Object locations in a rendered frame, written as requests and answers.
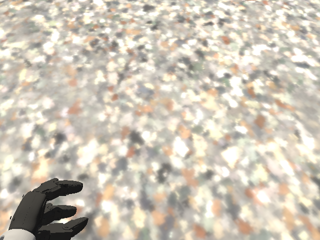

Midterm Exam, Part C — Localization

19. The left robot hand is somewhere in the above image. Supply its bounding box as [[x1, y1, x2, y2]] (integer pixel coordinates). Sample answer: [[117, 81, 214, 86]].
[[8, 178, 88, 240]]

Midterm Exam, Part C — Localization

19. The left robot forearm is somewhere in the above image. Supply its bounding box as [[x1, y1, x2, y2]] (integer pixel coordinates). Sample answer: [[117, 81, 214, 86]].
[[0, 229, 36, 240]]

